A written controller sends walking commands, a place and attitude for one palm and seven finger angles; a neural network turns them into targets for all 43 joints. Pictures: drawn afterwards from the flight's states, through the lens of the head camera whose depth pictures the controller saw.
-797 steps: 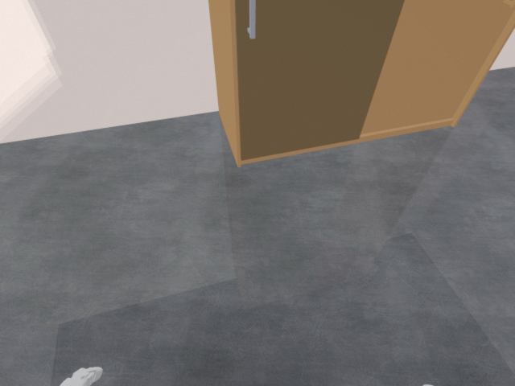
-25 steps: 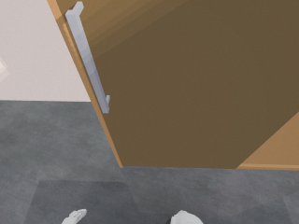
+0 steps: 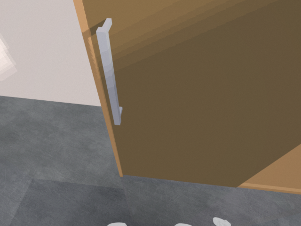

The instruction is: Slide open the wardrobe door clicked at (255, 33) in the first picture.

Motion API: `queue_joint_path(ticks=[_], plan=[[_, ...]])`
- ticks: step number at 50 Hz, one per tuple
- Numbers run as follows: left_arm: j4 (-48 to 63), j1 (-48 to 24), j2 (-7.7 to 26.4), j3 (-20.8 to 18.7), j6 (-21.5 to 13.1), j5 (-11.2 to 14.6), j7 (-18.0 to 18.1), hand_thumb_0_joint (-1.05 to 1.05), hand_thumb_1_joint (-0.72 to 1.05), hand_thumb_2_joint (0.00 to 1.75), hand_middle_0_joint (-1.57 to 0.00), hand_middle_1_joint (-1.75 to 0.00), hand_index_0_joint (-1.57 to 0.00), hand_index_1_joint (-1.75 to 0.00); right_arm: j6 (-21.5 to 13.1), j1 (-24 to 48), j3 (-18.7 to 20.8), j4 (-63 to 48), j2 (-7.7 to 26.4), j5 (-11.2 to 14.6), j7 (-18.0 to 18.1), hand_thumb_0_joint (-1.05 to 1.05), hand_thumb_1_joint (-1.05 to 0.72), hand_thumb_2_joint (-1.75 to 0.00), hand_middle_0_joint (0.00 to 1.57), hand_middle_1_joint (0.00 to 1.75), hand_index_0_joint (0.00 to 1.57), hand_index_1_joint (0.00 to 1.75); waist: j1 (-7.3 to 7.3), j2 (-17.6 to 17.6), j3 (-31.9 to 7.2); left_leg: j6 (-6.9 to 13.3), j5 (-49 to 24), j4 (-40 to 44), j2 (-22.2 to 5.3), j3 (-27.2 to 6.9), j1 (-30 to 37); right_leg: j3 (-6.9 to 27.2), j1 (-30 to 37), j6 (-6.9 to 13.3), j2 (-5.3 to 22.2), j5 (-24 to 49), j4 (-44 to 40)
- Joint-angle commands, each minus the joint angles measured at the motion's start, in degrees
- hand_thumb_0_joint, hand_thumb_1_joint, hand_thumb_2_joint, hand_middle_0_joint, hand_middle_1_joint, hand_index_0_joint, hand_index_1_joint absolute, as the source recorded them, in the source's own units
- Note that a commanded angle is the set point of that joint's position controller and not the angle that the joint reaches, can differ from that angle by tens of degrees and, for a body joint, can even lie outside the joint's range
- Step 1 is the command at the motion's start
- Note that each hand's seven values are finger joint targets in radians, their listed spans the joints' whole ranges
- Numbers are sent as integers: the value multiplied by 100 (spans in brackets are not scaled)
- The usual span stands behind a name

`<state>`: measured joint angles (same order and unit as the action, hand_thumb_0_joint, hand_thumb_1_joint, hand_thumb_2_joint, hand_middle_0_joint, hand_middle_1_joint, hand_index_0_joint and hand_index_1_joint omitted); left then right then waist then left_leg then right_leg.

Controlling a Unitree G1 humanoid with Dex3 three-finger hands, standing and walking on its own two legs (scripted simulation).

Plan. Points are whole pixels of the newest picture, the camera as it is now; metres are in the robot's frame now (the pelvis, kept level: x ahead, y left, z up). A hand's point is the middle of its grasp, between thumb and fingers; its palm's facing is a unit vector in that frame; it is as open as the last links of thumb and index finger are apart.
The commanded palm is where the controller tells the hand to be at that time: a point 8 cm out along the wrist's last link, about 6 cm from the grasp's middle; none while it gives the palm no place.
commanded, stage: come to a stop and stand still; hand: left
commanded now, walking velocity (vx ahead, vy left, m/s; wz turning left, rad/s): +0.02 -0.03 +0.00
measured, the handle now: (113, 82) +0.44 +0.15 +0.13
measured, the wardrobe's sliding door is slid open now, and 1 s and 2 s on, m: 0.00 0.00 0.00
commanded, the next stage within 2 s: look again from close up in 1.36 s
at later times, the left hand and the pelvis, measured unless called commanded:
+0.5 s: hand out of the picture +0.01 +0.15 -0.17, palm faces -0.02 -0.97 -0.24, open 7.4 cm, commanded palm none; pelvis -0.03 -0.03 -0.01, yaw +0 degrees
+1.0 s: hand out of the picture +0.01 +0.14 -0.17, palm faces +0.00 -0.98 -0.20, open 7.4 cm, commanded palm none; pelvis +0.00 -0.03 +0.00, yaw -1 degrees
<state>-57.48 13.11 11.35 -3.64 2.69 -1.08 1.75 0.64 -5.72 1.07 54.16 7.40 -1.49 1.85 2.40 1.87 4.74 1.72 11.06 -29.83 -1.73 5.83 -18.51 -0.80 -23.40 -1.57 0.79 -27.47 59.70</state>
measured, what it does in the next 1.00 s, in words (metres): steps on the spot: right foot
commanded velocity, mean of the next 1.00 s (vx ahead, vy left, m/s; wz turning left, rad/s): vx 0.00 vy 0.00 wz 0.00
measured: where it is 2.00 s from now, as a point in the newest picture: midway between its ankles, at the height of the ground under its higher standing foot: outside the picture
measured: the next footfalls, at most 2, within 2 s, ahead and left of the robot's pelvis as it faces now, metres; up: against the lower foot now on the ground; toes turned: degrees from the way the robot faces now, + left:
right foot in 0.14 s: -0.01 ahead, -0.15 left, +0.00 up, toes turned -1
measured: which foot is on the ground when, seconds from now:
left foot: down 0.00-1.00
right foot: up 0.00-0.12, down 0.14-1.00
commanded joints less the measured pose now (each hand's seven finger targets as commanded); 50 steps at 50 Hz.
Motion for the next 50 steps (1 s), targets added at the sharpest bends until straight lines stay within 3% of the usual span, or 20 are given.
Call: queue_joint_path(ticks=[1,3,4,5,6,7,8,9,10,11,12,13,14,16,18,22,25,31,38,50], plan=[[233,381,109,21,-94,-13,-2,0,90,90,-20,-30,-20,-30,-41,-670,313,-81,1027,21,33,0,-90,-90,20,30,20,30,-332,-1040,-981,848,-1811,1108,-1577,-1275,1222,-32,36,-86,217,-211,-848],[216,322,50,86,-158,-20,-11,0,90,90,-20,-30,-20,-30,-24,-761,335,29,1034,9,-1,0,-90,-90,20,30,20,30,-401,-1001,-820,799,-1557,1113,-1531,-1350,1075,-177,403,-42,203,-199,-1852],[-11,1153,267,180,-240,-1,127,0,90,90,-20,-30,-20,-30,-85,-312,471,-174,1562,88,5,0,-90,-90,20,30,20,30,19,-579,-1135,409,-2711,-435,-1392,-933,1484,335,167,165,307,735,-3150],[318,937,496,130,-304,-69,123,0,90,90,-20,-30,-20,-30,-38,-502,356,-452,890,113,-121,0,-90,-90,20,30,20,30,-154,458,-883,133,-441,-752,-651,-447,-21,857,697,303,515,1192,-3769],[465,731,686,103,-385,-88,130,0,90,90,-20,-30,-20,-30,-29,-624,267,-525,672,64,-181,0,-90,-90,20,30,20,30,-319,738,-670,-90,841,-1206,-163,-20,-418,1441,722,664,1076,1925,-3922],[550,644,841,160,-440,-111,117,0,90,90,-20,-30,-20,-30,-35,-699,231,-579,445,55,-231,0,-90,-90,20,30,20,30,-410,217,-800,-161,1260,-1372,73,-65,-160,1517,579,886,1237,2445,-3759],[580,507,815,130,-523,-92,124,0,90,90,-20,-30,-20,-30,-26,-841,166,-508,359,46,-247,0,-90,-90,20,30,20,30,-484,-47,-1112,-191,1113,-1209,107,-73,-112,1220,1090,947,1093,3143,-3473],[547,428,833,81,-520,-58,136,0,90,90,-20,-30,-20,-30,-46,-834,174,-486,468,65,-233,0,-90,-90,20,30,20,30,-479,818,-929,-115,734,-970,59,-172,-103,1043,1084,871,891,3327,-3145],[520,349,667,126,-486,-28,150,0,90,90,-20,-30,-20,-30,-62,-918,179,-439,581,81,-198,0,-90,-90,20,30,20,30,-502,1185,-755,-62,352,-656,-1,-261,179,746,801,731,805,2916,-3036],[526,404,555,154,-421,-26,142,0,90,90,-20,-30,-20,-30,-71,-992,185,-367,647,93,-183,0,-90,-90,20,30,20,30,-478,757,-582,-45,44,-449,-65,-368,513,595,382,583,644,1973,-3032],[550,433,520,150,-337,-35,136,0,90,90,-20,-30,-20,-30,-60,-1067,209,-307,732,74,-178,0,-90,-90,20,30,20,30,-486,152,-213,-3,288,-202,-241,-594,521,475,-84,487,434,651,-3072],[557,459,474,140,-297,-43,137,0,90,90,-20,-30,-20,-30,-67,-1078,198,-261,802,29,-169,0,-90,-90,20,30,20,30,-430,-652,217,97,522,167,-421,-860,105,334,-82,411,198,-7,-3015],[516,583,476,142,-276,-20,124,0,90,90,-20,-30,-20,-30,-48,-1019,188,-266,866,21,-158,0,-90,-90,20,30,20,30,-354,-828,438,166,1134,495,-503,-1114,-338,257,42,368,80,-246,-3040],[412,800,489,167,-287,-19,97,0,90,90,-20,-30,-20,-30,-4,-954,167,-304,893,24,-153,0,-90,-90,20,30,20,30,-260,-233,522,101,1786,564,-319,-1047,-681,433,165,433,155,-623,-3385],[395,730,547,174,-332,-26,75,0,90,90,-20,-30,-20,-30,-19,-1133,129,-211,747,12,-154,0,-90,-90,20,30,20,30,-326,226,312,-27,1125,208,-159,-652,-153,675,-49,537,441,-739,-3761],[395,530,622,163,-303,9,47,0,90,90,-20,-30,-20,-30,-48,-1470,85,6,754,4,-145,0,-90,-90,20,30,20,30,-389,-126,282,-70,1053,297,-190,-701,83,626,-224,520,398,-823,-3781],[318,611,606,179,-340,20,41,0,90,90,-20,-30,-20,-30,-96,-1496,43,99,759,17,-129,0,-90,-90,20,30,20,30,-313,-3,227,-86,710,332,-216,-673,-6,620,158,520,432,-319,-3824],[142,640,576,200,-371,41,31,0,90,90,-20,-30,-20,-30,-190,-1560,1,344,775,47,-93,0,-90,-90,20,30,20,30,-256,-172,-36,-80,-72,439,-343,-694,253,467,651,439,391,708,-3696],[-50,677,559,215,-400,21,42,0,90,90,-20,-30,-20,-30,-225,-1444,2,535,780,77,-56,0,-90,-90,20,30,20,30,-254,-119,-179,-69,-702,407,-404,-660,573,383,923,371,393,1573,-3648],[-251,653,661,215,-422,-3,27,0,90,90,-20,-30,-20,-30,-232,-893,48,577,1014,89,-36,0,-90,-90,20,30,20,30,-244,-223,-267,-43,-951,473,-457,-656,971,410,949,304,456,1936,-3748]])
